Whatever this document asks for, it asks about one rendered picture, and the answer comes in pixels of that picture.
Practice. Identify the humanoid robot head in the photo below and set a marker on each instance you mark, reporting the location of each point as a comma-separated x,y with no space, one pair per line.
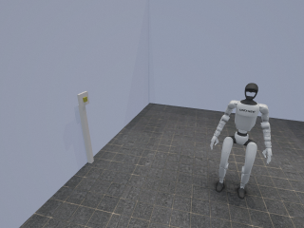
252,87

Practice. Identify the robot right foot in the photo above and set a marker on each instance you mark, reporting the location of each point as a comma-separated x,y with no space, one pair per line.
219,186

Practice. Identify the robot left upper arm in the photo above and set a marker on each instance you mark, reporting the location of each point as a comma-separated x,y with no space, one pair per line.
264,111

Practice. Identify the robot left hand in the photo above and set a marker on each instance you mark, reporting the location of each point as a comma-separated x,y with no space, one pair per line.
268,150

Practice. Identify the robot right upper arm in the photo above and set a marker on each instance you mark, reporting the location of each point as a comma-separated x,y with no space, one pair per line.
230,107

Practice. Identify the panel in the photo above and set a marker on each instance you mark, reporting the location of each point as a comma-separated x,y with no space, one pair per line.
84,123

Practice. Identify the left robot forearm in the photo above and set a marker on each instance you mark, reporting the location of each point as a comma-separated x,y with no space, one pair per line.
267,136

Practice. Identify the right robot forearm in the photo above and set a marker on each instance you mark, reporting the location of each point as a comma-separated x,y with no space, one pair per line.
220,127

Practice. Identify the robot right hand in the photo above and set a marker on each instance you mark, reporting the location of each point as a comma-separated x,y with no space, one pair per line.
215,138

